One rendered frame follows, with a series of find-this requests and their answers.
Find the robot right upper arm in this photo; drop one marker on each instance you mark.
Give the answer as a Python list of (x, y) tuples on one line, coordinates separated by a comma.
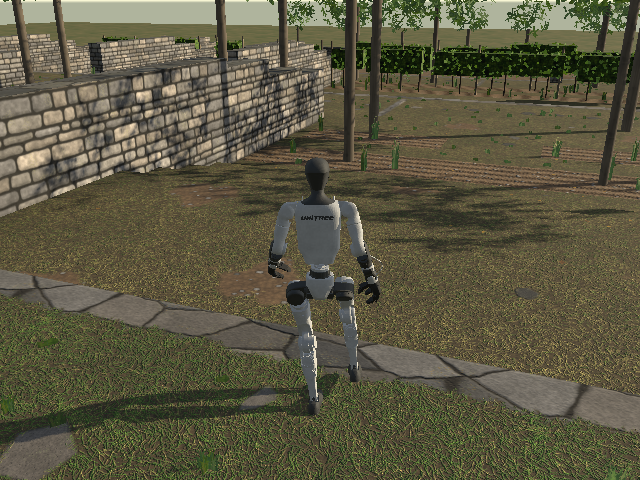
[(349, 210)]

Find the left robot hand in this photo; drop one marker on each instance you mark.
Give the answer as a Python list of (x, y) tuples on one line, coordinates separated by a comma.
[(277, 274)]

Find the robot left forearm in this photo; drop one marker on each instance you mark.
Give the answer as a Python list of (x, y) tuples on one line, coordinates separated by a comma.
[(274, 260)]

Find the robot right forearm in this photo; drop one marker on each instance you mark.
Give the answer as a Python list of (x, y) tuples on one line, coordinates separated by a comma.
[(367, 266)]

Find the right robot hand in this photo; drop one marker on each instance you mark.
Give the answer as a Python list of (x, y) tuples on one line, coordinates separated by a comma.
[(375, 288)]

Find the right robot shin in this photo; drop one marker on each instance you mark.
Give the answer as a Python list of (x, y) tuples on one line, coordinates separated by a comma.
[(351, 339)]

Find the left robot thigh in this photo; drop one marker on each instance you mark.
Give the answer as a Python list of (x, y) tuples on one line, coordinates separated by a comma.
[(300, 307)]

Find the robot left upper arm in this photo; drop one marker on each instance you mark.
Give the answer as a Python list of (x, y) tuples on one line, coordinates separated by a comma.
[(286, 212)]

